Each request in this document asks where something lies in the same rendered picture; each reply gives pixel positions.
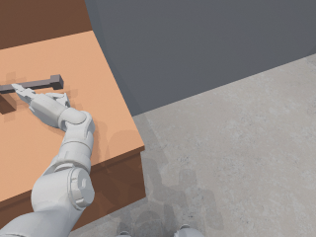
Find robot right shin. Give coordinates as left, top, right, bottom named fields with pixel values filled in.
left=179, top=224, right=191, bottom=231

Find counter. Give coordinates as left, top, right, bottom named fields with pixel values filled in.
left=0, top=0, right=146, bottom=232

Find robot shin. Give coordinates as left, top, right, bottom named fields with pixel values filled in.
left=120, top=231, right=130, bottom=236
left=179, top=224, right=191, bottom=231

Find robot left upper arm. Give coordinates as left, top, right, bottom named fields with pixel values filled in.
left=0, top=167, right=95, bottom=237

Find tap lever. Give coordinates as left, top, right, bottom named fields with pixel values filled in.
left=0, top=74, right=64, bottom=95

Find robot left shin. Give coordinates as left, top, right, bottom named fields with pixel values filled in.
left=120, top=231, right=130, bottom=236

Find left robot forearm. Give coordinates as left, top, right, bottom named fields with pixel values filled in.
left=31, top=107, right=96, bottom=209

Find robot left hand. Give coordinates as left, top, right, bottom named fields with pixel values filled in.
left=12, top=83, right=71, bottom=129

